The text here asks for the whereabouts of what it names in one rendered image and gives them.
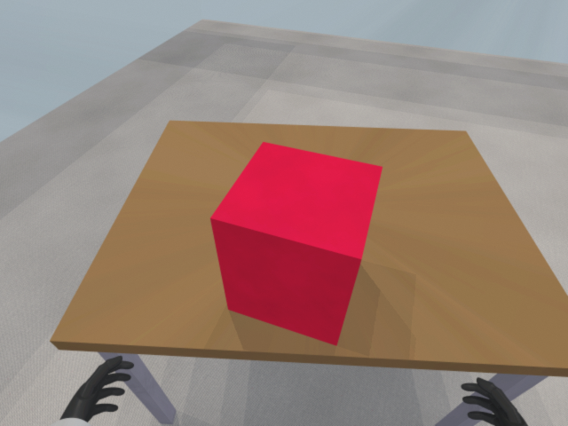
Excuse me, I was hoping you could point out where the robot left hand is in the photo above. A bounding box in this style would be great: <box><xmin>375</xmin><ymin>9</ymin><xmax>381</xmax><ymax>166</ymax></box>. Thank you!
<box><xmin>60</xmin><ymin>356</ymin><xmax>134</xmax><ymax>422</ymax></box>

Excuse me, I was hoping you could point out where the robot right hand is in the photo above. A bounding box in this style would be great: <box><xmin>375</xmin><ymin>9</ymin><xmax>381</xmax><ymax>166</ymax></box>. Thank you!
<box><xmin>461</xmin><ymin>377</ymin><xmax>528</xmax><ymax>426</ymax></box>

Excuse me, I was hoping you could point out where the table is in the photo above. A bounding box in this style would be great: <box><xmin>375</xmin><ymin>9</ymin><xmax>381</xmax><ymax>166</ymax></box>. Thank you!
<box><xmin>50</xmin><ymin>121</ymin><xmax>568</xmax><ymax>426</ymax></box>

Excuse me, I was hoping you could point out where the carton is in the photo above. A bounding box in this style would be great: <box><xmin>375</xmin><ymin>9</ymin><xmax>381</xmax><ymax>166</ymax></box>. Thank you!
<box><xmin>210</xmin><ymin>142</ymin><xmax>383</xmax><ymax>345</ymax></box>

